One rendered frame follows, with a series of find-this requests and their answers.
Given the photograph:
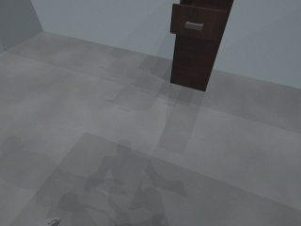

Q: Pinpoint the drawer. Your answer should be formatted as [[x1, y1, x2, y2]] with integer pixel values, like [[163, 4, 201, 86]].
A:
[[170, 3, 227, 42]]

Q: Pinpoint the handle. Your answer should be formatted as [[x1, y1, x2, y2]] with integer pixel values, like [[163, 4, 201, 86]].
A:
[[184, 21, 203, 31]]

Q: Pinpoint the cabinet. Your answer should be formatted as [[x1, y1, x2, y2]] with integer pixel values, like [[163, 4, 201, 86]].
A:
[[170, 0, 234, 92]]

